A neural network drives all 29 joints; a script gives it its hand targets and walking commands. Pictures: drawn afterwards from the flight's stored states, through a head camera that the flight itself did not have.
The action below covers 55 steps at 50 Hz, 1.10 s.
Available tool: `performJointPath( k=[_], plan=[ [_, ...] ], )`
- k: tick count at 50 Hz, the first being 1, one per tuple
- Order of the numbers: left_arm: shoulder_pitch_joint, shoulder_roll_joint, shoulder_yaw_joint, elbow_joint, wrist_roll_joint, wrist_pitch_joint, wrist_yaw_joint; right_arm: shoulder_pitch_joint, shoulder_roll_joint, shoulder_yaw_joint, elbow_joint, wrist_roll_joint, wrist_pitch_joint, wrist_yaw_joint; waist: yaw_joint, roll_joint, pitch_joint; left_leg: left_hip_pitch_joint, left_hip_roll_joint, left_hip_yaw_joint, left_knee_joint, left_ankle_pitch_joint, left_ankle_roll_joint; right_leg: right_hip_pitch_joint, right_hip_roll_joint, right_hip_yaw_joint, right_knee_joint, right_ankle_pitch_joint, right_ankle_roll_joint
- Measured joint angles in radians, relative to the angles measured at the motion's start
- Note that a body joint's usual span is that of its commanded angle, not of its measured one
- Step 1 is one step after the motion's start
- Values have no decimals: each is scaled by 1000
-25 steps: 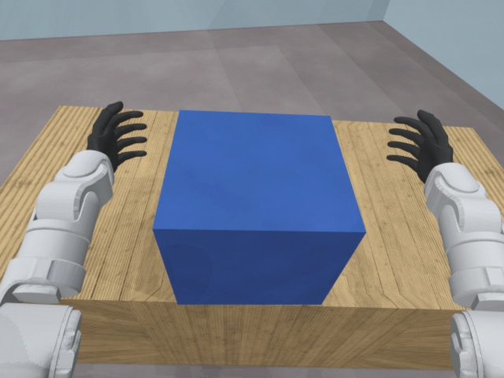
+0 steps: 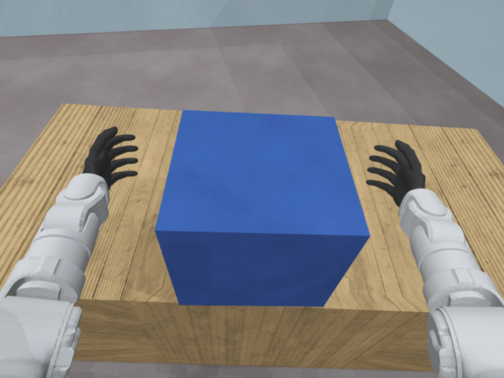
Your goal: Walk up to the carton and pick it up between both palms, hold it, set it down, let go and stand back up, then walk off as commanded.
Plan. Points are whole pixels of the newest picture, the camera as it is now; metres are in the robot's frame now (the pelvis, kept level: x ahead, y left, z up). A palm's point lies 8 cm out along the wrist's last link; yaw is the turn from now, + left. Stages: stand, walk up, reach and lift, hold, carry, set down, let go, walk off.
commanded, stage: reach and lift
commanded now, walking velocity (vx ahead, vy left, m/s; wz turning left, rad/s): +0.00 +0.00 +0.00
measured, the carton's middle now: (255, 212) +0.45 +0.01 -0.03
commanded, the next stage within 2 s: none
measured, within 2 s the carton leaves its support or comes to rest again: neither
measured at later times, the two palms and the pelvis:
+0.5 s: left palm (123, 202) +0.41 +0.25 +0.03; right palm (379, 214) +0.43 -0.22 +0.02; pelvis +0.00 -0.02 -0.01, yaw +0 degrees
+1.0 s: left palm (134, 210) +0.40 +0.23 +0.02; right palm (364, 210) +0.43 -0.19 +0.03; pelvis +0.00 -0.02 -0.01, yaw +0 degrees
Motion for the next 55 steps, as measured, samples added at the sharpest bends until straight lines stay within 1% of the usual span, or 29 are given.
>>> performJointPath(
  k=[2, 4, 7, 9, 12, 15, 21, 24, 29, 35, 39, 45, 46, 49, 55],
  plan=[
    [0, -4, -30, 67, -2, -46, 0, 0, 13, 11, 51, 0, -34, -1, 0, 0, -5, -14, 0, -1, 0, 3, 0, -14, 0, -1, 0, 2, 0],
    [-1, -12, -64, 116, -20, -98, 0, 0, 20, 21, 78, 0, -70, -1, 4, -1, -18, -46, 0, -1, 0, 9, 0, -46, 0, -1, 1, 7, 0],
    [-1, -24, -101, 141, -56, -184, 4, 0, 26, 42, 87, 0, -133, 0, 13, -7, -55, -118, 0, -1, 0, 21, 0, -121, 0, -1, 9, 15, 0],
    [-4, -32, -102, 153, -64, -240, 8, -1, 28, 62, 92, 0, -175, -4, 18, -14, -87, -169, 0, -2, 0, 29, -1, -176, 0, -1, 17, 20, 0],
    [-21, -37, -103, 227, -65, -297, 8, -16, 31, 104, 157, 0, -223, -10, 21, -22, -105, -211, 0, -3, 0, 35, -4, -223, 1, -2, 28, 20, 0],
    [-25, -39, -105, 302, -69, -339, 7, -17, 41, 120, 219, 2, -260, -19, 21, -23, -115, -242, 0, -4, 0, 37, -8, -258, 1, -3, 37, 18, 0],
    [-21, -41, -109, 314, -88, -436, 6, -16, 51, 129, 236, 5, -359, -39, 21, -12, -154, -327, 0, -5, 5, 44, -15, -350, 1, -3, 58, 16, 0],
    [-21, -45, -109, 315, -88, -457, -5, -16, 51, 147, 236, 6, -383, -51, 21, 1, -162, -341, 0, -6, 5, 45, -15, -365, 1, -4, 60, 16, 0],
    [-21, -54, -109, 315, -88, -466, -18, -16, 54, 167, 236, 14, -394, -67, 21, 18, -170, -347, 0, -6, 5, 44, -15, -370, 1, -4, 60, 15, 0],
    [-21, -59, -108, 325, -88, -478, -24, -16, 54, 182, 236, 19, -400, -81, 21, 14, -185, -347, 0, -7, 6, 44, -15, -371, 1, -5, 60, 15, 0],
    [-20, -59, -108, 351, -88, -487, -24, -16, 58, 197, 236, 22, -401, -83, 22, -7, -190, -347, 0, -7, 6, 45, -15, -372, 1, -5, 63, 15, 0],
    [-20, -75, -108, 354, -88, -503, -24, -17, 106, 198, 237, 22, -401, -78, 21, -40, -190, -347, 0, -7, 6, 47, -16, -373, 1, -5, 66, 15, -1],
    [-20, -80, -108, 354, -88, -503, -24, -18, 115, 195, 238, 22, -402, -86, 19, -42, -190, -347, 0, -7, 6, 47, -16, -373, 1, -5, 66, 15, -2],
    [-20, -101, -108, 354, -75, -504, -13, -22, 126, 187, 244, 22, -405, -93, 14, -41, -191, -349, 0, -7, 7, 47, -17, -374, 1, -4, 66, 15, -3],
    [-20, -145, -108, 354, -42, -504, 4, -31, 136, 186, 258, 22, -409, -89, 8, -21, -190, -355, 0, -7, 7, 47, -18, -381, 1, -4, 66, 15, -3]
  ],
)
